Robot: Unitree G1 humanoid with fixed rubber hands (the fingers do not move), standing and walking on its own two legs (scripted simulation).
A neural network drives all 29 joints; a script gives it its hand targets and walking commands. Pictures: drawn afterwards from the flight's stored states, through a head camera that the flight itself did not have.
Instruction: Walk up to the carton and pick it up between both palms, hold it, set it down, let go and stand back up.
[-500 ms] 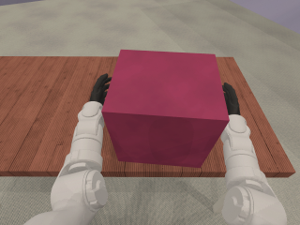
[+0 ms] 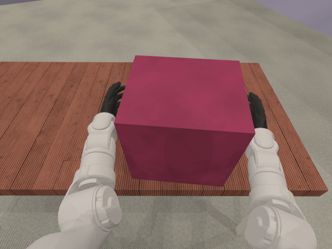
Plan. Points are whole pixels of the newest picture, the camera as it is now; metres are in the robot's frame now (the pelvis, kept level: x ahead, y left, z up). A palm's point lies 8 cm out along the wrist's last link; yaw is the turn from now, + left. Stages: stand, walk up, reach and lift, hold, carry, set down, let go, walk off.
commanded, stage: set down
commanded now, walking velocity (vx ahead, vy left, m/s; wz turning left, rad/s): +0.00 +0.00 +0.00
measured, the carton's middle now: (181, 124) +0.44 +0.01 +0.05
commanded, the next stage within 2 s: none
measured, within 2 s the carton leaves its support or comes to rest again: rests again in 0.20 s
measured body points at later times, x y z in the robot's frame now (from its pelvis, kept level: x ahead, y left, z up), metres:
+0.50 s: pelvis +0.01 +0.00 +0.00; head +0.03 +0.01 +0.45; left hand +0.43 +0.20 +0.11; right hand +0.42 -0.17 +0.10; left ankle +0.00 +0.11 -0.75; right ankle -0.02 -0.13 -0.75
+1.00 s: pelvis +0.00 +0.00 -0.01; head +0.04 +0.00 +0.44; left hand +0.44 +0.21 +0.09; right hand +0.45 -0.18 +0.09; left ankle +0.00 +0.11 -0.75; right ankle -0.02 -0.13 -0.75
